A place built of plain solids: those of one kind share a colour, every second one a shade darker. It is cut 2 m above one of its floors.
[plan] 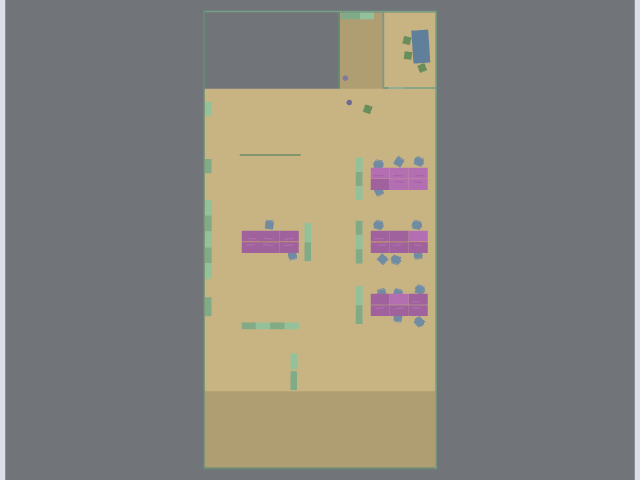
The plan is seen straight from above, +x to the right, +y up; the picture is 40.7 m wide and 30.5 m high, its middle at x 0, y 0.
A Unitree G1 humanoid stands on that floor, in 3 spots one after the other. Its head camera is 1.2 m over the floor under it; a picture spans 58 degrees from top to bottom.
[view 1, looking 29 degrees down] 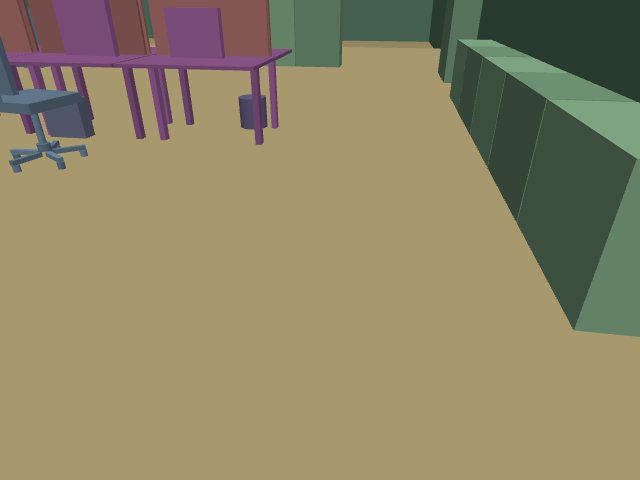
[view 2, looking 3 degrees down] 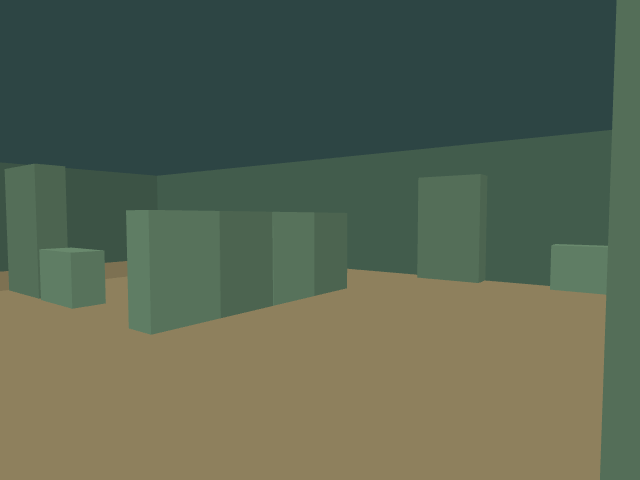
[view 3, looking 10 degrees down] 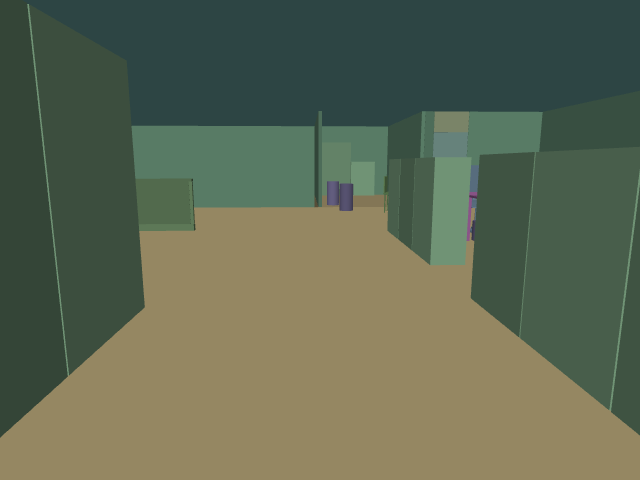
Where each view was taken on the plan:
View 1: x -6.05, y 4.09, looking -81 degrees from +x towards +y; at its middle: floor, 2.48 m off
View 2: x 1.10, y -1.23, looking -143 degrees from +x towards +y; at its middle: cabinet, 6.66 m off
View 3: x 0.78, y -2.48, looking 88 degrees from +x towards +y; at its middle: floor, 6.91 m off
